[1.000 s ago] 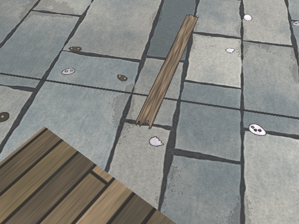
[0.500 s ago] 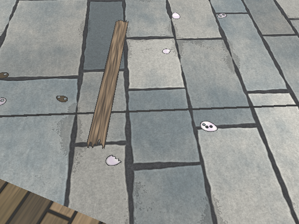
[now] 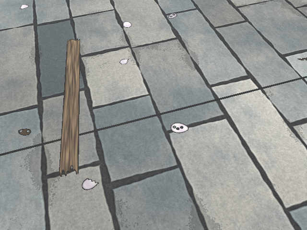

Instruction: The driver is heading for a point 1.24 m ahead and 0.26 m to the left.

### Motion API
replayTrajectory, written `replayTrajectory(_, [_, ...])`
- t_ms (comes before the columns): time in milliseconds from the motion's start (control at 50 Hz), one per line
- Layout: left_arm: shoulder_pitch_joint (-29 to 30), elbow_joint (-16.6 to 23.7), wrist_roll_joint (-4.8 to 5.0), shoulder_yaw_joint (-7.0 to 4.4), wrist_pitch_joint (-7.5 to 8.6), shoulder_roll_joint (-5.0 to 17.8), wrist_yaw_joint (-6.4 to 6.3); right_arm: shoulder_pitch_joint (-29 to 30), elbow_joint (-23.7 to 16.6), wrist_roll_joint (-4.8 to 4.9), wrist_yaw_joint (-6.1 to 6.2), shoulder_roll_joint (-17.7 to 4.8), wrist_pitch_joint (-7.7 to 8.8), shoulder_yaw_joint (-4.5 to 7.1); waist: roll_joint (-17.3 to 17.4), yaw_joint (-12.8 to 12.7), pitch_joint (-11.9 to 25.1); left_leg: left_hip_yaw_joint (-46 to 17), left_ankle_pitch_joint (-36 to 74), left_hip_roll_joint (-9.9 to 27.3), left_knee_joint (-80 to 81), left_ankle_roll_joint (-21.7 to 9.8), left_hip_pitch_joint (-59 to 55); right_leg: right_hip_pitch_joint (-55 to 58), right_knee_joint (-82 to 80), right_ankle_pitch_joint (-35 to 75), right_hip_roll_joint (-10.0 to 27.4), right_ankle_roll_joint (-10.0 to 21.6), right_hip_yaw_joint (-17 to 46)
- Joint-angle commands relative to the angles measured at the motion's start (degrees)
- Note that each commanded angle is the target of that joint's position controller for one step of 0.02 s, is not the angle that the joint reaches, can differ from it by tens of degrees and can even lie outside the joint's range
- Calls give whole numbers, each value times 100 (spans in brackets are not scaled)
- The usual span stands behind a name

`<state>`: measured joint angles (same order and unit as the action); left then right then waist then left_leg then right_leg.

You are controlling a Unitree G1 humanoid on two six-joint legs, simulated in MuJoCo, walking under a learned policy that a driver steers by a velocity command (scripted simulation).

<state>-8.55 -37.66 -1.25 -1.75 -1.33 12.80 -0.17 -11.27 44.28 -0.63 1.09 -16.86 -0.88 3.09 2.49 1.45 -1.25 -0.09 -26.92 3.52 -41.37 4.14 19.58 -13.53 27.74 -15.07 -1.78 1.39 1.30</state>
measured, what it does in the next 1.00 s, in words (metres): steps on the spot: left foot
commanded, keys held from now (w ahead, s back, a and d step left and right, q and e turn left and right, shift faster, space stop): no key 0.66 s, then w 0.34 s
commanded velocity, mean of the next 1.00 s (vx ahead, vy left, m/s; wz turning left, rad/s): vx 0.08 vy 0.00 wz -0.03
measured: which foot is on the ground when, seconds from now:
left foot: up 0.00-0.10, down 0.12-0.92, up 0.94-1.00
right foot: down 0.00-1.00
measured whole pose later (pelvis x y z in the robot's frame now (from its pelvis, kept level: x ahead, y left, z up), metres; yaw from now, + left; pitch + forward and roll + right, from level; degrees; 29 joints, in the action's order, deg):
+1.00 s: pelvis +0.06 +0.00 -0.01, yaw +0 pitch +0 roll +0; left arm -19.3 -59.2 1.0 -3.0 5.9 12.7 0.4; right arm -17.4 56.4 2.0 0.5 -14.8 4.0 2.4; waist 1.7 -0.9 0.3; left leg -2.1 -26.7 0.8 -52.5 -1.4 18.5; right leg -8.6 30.0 -21.8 -1.5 2.0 -0.5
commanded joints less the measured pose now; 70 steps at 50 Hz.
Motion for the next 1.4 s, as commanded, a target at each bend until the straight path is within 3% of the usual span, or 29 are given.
replayTrajectory(20, [355,253,23,-208,161,838,-36,-10,-272,14,15,-464,39,122,-1115,-13,470,-184,121,84,-190,119,48,385,-685,2814,1356,998,1121])
replayTrajectory(100, [336,35,100,-141,104,652,-19,-109,-124,-10,-34,-305,91,33,-851,78,500,-63,2011,2,1601,5,-914,244,-478,1983,1023,670,896])
replayTrajectory(140, [-45,-100,2,-154,139,666,17,-45,-154,-43,-15,-811,89,112,-171,-254,336,-308,2916,288,1589,-236,-1141,-17,-451,499,572,261,689])
replayTrajectory(160, [-26,-116,0,-151,120,654,6,29,-46,21,-32,-835,92,150,216,-286,181,-263,2096,185,1544,-415,-698,118,-470,217,359,110,437])
replayTrajectory(180, [150,-164,13,-165,105,753,-15,70,-65,16,-53,-596,117,97,56,-129,58,-258,1784,123,1662,-442,-554,167,-335,184,335,45,396])
replayTrajectory(240, [181,-249,52,-173,38,664,-84,64,68,-31,-31,-439,208,41,63,-122,105,-242,1900,81,1726,-340,-635,174,-244,584,347,55,363])
replayTrajectory(440, [-63,-874,83,-208,67,642,-140,-42,451,8,67,-388,208,-10,-270,-79,70,-164,1746,-17,1707,-375,-759,166,-291,727,329,-62,299])
replayTrajectory(660, [-295,-1567,106,-182,93,655,-213,-85,905,29,86,-279,174,-49,-251,-106,-17,-86,1814,-114,1769,-406,-784,221,-342,826,307,-110,221])
replayTrajectory(700, [-458,-1718,159,-199,75,682,-231,-217,1026,84,110,-321,139,-23,-205,-118,19,15,223,-262,1729,-524,-703,114,-243,-825,117,-10,42])
replayTrajectory(760, [-423,-1685,214,-198,197,664,-232,-266,986,156,136,-399,205,3,-67,-92,-662,-491,-1627,-1,1930,-877,-172,-711,-130,-2459,173,221,166])
replayTrajectory(860, [-281,-1631,292,-139,596,316,-43,-751,1136,236,35,-758,448,142,751,-59,-616,-2375,-1813,1223,2885,-1641,-573,-955,995,-991,83,239,-291])
replayTrajectory(900, [-834,-1851,326,-141,651,283,-4,-175,925,253,-6,-684,444,106,690,-468,-683,-1905,-1280,948,2649,-1442,261,257,135,-879,101,445,-247])
replayTrajectory(920, [-1425,-2098,318,-207,674,499,-1,342,703,261,-23,-471,462,43,271,-749,-657,-1150,-554,471,1988,-1114,697,875,-342,-819,303,545,200])
replayTrajectory(940, [-2129,-2365,336,-350,696,977,-9,621,500,233,-41,-113,560,-45,-995,-892,-529,6,412,-308,234,-650,1561,1795,-972,-1012,1003,893,1644])
replayTrajectory(960, [-2647,-2432,291,-456,729,1436,55,671,335,209,-32,-158,695,-37,-1957,-1054,-317,148,-67,-582,-1310,-487,2603,2646,-1523,-138,2079,1474,3433])
replayTrajectory(980, [-2462,-2373,162,-324,777,1033,75,598,367,275,-68,-370,765,26,-1269,-848,-342,-295,-498,-372,-2328,-575,3177,2822,-1381,440,2255,1567,3498])
replayTrajectory(1000, [-2262,-2295,128,-261,807,822,88,418,425,350,-126,-302,803,7,-950,-671,-331,-428,-180,-177,-2777,-717,3490,2939,-1295,768,2165,1461,3070])
replayTrajectory(1040, [-2040,-2231,168,-162,759,641,105,606,386,305,-200,-256,824,15,-619,-548,-422,-253,530,170,-2725,-819,3811,2882,-1431,1569,1955,1172,2133])
replayTrajectory(1080, [-2022,-2227,163,-62,640,403,51,761,294,242,-291,-78,792,-15,-760,-484,-421,-21,1007,291,-2125,-711,3362,2417,-1688,1962,1628,961,1407])
replayTrajectory(1160, [-1728,-2035,151,-97,603,830,-128,1560,-76,181,-370,224,701,-181,-821,-484,-606,404,2361,-74,94,-433,1491,717,-2272,1619,1143,831,486])
replayTrajectory(1200, [-1896,-2117,228,-169,655,1035,-142,1685,-179,227,-351,-14,644,-141,-949,-426,-676,342,2654,-162,564,-497,1019,708,-2466,1503,1355,827,492])
replayTrajectory(1240, [-1880,-2153,279,-201,657,1021,-134,1632,-218,245,-340,-258,627,-67,-924,-266,-668,227,2710,-191,928,-672,884,1173,-2242,2111,1536,717,419])
replayTrajectory(1280, [-1769,-2129,213,-248,580,1101,-119,961,-65,228,-316,-526,620,85,-998,155,-96,327,2447,-413,877,-904,53,1599,-1220,4129,1551,526,195])
replayTrajectory(1300, [-1734,-2097,160,-235,513,1043,-115,86,209,247,-287,-697,590,211,-960,567,440,437,2307,-577,839,-1055,-991,1436,-160,4764,1359,397,19])
replayTrajectory(1320, [-1724,-2002,92,-182,478,935,-111,-847,455,251,-244,-903,552,313,-742,950,996,-79,2090,-113,737,-1262,-2472,455,1285,3939,1131,233,-75])
replayTrajectory(1340, [-2491,-1903,95,45,554,67,-47,-1487,623,95,-242,-1478,534,426,944,606,2015,-2882,439,1480,1414,-2200,-4370,-1546,3784,936,108,-122,-205])
replayTrajectory(1360, [-2384,-1980,199,47,725,144,3,-1369,640,115,-290,-1085,550,286,1222,584,2219,-4679,-409,1837,2718,-2319,-4182,-2177,4820,-1573,-133,-27,621])
replayTrajectory(1380, [-1740,-1743,383,-107,829,680,31,-754,582,147,-308,-767,606,183,866,438,1096,-3972,-507,1685,2852,-1992,-3268,-2741,5223,-1293,215,110,605])
replayTrajectory(1400, [-1293,-1608,415,-129,872,812,4,-212,463,136,-323,-585,650,124,342,264,545,-3105,72,1502,2919,-1833,-2317,-2654,5039,-740,544,213,451])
